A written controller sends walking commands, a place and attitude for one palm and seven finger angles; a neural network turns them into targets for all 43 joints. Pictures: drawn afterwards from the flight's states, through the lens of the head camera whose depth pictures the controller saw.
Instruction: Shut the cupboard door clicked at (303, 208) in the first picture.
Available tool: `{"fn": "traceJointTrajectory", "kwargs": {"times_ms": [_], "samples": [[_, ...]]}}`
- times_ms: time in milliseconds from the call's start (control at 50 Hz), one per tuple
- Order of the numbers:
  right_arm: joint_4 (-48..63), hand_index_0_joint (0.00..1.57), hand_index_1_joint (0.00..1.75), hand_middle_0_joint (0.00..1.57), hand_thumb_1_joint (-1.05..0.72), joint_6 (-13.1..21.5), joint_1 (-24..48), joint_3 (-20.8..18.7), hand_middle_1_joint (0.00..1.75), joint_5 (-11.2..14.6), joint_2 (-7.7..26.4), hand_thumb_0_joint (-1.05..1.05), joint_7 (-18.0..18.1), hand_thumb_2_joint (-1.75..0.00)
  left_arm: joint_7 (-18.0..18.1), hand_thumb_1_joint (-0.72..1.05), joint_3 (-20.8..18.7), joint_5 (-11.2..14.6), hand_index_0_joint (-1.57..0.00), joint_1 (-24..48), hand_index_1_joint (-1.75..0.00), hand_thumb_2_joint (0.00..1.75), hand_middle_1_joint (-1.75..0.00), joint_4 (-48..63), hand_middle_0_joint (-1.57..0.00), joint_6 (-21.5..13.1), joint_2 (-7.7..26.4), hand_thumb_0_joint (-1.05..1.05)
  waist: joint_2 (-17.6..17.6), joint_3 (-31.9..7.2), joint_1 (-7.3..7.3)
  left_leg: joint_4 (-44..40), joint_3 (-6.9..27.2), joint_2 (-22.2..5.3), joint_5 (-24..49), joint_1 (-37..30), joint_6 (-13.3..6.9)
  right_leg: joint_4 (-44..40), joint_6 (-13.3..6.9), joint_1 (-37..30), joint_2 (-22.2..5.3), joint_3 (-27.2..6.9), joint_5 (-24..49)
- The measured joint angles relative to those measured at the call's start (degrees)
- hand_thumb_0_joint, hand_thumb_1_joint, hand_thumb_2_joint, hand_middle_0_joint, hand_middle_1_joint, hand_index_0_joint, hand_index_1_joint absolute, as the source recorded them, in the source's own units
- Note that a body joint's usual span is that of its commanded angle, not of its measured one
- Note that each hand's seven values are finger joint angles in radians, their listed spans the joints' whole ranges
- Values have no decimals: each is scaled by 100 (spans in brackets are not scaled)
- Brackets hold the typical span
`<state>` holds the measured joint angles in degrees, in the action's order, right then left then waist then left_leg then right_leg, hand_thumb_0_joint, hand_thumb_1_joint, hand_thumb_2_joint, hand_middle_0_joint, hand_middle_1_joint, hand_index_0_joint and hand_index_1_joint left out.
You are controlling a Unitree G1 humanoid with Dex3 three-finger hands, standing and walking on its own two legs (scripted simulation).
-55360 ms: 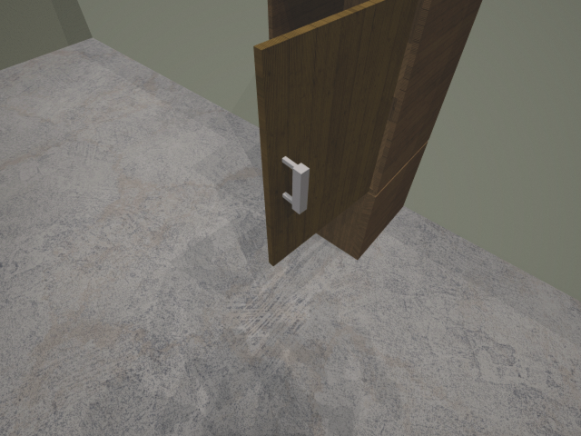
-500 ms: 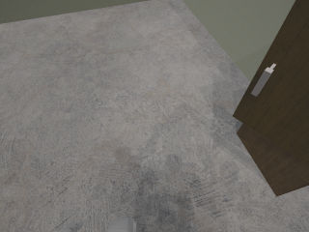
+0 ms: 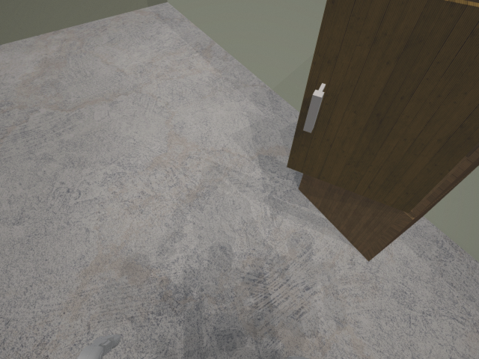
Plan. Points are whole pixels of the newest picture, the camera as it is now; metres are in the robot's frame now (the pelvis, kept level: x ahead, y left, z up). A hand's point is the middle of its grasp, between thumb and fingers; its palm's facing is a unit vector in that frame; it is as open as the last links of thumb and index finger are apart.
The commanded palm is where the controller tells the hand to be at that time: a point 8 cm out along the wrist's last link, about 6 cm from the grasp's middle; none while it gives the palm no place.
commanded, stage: turn to face it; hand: left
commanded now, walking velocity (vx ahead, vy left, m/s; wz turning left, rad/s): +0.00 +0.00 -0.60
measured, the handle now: (315, 107) +0.71 -0.16 -0.04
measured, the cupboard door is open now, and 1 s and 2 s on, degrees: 29 29 29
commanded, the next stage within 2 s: take the last steps up to it in 0.60 s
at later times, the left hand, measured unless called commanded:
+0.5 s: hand (150, 343) +0.16 +0.18 -0.17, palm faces -0.21 -0.96 -0.20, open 7.4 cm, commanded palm none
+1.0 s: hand (175, 343) +0.17 +0.14 -0.18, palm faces -0.32 -0.93 -0.16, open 7.4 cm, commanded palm none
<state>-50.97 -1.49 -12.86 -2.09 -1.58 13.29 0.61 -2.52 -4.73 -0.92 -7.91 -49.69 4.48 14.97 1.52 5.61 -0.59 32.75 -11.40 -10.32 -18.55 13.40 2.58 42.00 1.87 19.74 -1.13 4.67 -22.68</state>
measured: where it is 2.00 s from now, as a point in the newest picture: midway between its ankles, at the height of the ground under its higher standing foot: (284, 356)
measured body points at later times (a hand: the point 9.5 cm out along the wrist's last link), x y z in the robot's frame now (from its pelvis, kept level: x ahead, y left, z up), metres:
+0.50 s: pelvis +0.03 +0.00 +0.00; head +0.07 +0.02 +0.45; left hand +0.17 +0.23 -0.15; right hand +0.03 -0.26 -0.13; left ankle +0.06 +0.12 -0.73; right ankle -0.04 -0.11 -0.67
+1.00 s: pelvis +0.07 -0.02 -0.01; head +0.09 -0.01 +0.44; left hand +0.18 +0.19 -0.17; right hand +0.00 -0.27 -0.14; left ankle +0.11 +0.07 -0.74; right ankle -0.02 -0.12 -0.73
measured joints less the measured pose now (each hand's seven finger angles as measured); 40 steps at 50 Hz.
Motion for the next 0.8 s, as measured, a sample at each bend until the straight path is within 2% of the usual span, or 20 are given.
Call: {"fn": "traceJointTrajectory", "kwargs": {"times_ms": [40, 60, 100, 160, 260, 340, 360, 380, 400, 440, 500, 540, 580, 620, 660, 680, 700, 740, 800], "samples": [[-18, 21, 30, 20, -90, -47, -118, -47, 30, 44, 72, 1, -26, -90, -4, 91, 42, -16, -19, -32, -30, 90, -30, 88, -20, -121, 52, 1, -52, -95, -13, 535, -84, -24, -273, 210, 79, -869, -186, -359, -61, -71, 654], [-61, 21, 30, 20, -90, -110, -86, -77, 30, 61, 157, 1, -22, -90, 39, 91, 52, -15, -19, 1, -30, 90, -30, 62, -20, -193, 4, 1, 41, -72, -8, 1052, 122, -26, -689, 424, 110, -734, -254, -272, 1, -106, 540], [-152, 20, 30, 20, -90, -238, 23, -128, 30, 86, 298, 1, 34, -90, 112, 91, 112, -3, -19, 19, -30, 90, -30, 34, -20, -248, -116, 0, 197, -8, -39, 2169, 631, 172, -1164, 890, 139, -567, -296, -198, 88, -170, 360], [-192, 20, 30, 20, -91, -250, 153, -143, 30, 93, 338, 1, 54, -90, 191, 91, 151, -4, -20, -65, -30, 89, -30, 3, -20, -232, -200, 0, 139, -2, -35, 2951, 856, 430, -926, 1344, 204, -864, -274, -280, 122, -385, 523], [-49, 20, 29, 20, -91, -168, 214, -96, 30, 106, 205, 1, 8, -90, 197, 91, 173, -31, -20, -191, -30, 89, -30, -87, -20, -174, -198, 0, -114, -108, -18, 2090, 865, 622, -544, 1323, 249, -1235, -269, -381, 154, -699, 744], [16, 20, 29, 20, -91, -75, 227, -38, 30, 125, 82, 1, 12, -90, 191, 91, 141, -29, -20, -243, -30, 89, -30, -140, -20, -132, -169, 0, -259, -181, 30, 814, 860, 766, -163, 857, 187, -1136, -190, -315, 238, -922, 690], [36, 20, 29, 20, -91, -30, 200, -16, 30, 126, 70, 1, 15, -90, 193, 91, 131, -14, -20, -265, -30, 89, -30, -149, -20, -114, -165, 1, -260, -218, 32, 323, 859, 774, 90, 649, 151, -1029, -156, -263, 287, -966, 631], [61, 20, 30, 20, -91, 28, 153, 4, 30, 106, 72, 1, 19, -90, 189, 91, 122, 10, -20, -292, -30, 89, -30, -142, -20, -91, -161, 1, -225, -278, 21, -17, 900, 732, 304, 530, 23, -856, -137, -159, 362, -980, 537], [44, 20, 30, 20, -91, 59, 150, 24, 30, 77, 14, 1, 33, -90, 188, 91, 101, 26, -20, -265, -30, 89, -30, -163, -20, -64, -120, 1, -303, -268, 11, 71, 854, 747, 285, 564, -102, -490, -131, -17, 352, -987, 132], [23, 20, 30, 20, -91, 83, 112, 93, 30, 20, -98, 1, 47, -90, 178, 91, 58, 7, -20, -214, -30, 89, -30, -210, -20, -17, -49, 1, -404, -227, 19, 156, 735, 708, 145, 516, -239, 608, -98, 329, 357, -875, -499], [-20, 20, 30, 20, -90, 81, -6, 148, 30, -23, -201, 1, 70, -90, 136, 91, 19, 0, -20, -134, -30, 89, -30, -231, -20, 3, -19, 1, -367, -171, 13, -108, 664, 590, 206, 308, -238, 1625, -17, 605, 287, -564, -612], [-84, 20, 30, 20, -90, 62, -56, 153, 30, -30, -226, 1, 74, -90, 125, 91, 24, 9, -19, -102, -30, 89, -30, -212, -20, -1, -40, 1, -288, -136, 25, -279, 603, 493, 282, 180, -211, 1514, 17, 551, 211, -387, -567], [-151, 20, 30, 20, -90, 51, -93, 132, 30, -29, -225, 1, 68, -90, 116, 91, 48, 10, -19, -76, -30, 90, -30, -206, -20, -17, -80, 1, -191, -108, 5, -346, 537, 402, 296, 100, -174, 1019, 8, 363, 154, -254, -500], [-219, 21, 30, 20, -90, 37, -130, 99, 30, -19, -204, 1, 54, -90, 115, 91, 77, 15, -19, -54, -30, 90, -30, -213, -20, -44, -124, 1, -102, -95, -31, -302, 466, 326, 251, 68, -123, 392, -26, 106, 131, -171, -309], [-286, 21, 30, 20, -90, 5, -195, 57, 30, 14, -167, 1, 36, -90, 113, 91, 107, 14, -19, -66, -30, 90, -30, -208, -20, -102, -158, 1, -40, -115, -57, -99, 405, 269, 121, 100, -50, -529, -82, -294, 122, -115, 333], [-298, 21, 30, 20, -90, -17, -259, 35, 30, 45, -164, 1, 22, -90, 113, 91, 129, 1, -19, -119, -30, 90, -30, -171, -20, -158, -131, 1, -114, -181, -57, 96, 337, 311, 10, 178, -15, -1027, -169, -502, 43, -197, 757], [-348, 21, 30, 20, -90, -60, -246, 2, 30, 71, -119, 1, 16, -90, 142, 91, 131, -15, -19, -117, -30, 90, -30, -209, -20, -220, -168, 1, -64, -190, -50, 468, 389, 305, -379, 326, 14, -1036, -231, -492, 67, -227, 680], [-454, 20, 30, 20, -90, -187, -166, -60, 30, 93, -10, 1, 42, -90, 181, 91, 187, -27, -19, -117, -30, 90, -30, -284, -20, -267, -290, 0, 101, -163, -86, 1433, 743, 429, -993, 697, 8, -910, -292, -465, 142, -220, 459], [-560, 20, 30, 20, -90, -218, -118, -94, 30, 67, 42, 1, 30, -90, 236, 91, 208, -27, -20, -226, -30, 89, -30, -366, -20, -283, -410, 0, 107, -210, -91, 2487, 875, 606, -894, 1124, 34, -1227, -304, -640, 165, -273, 545]]}}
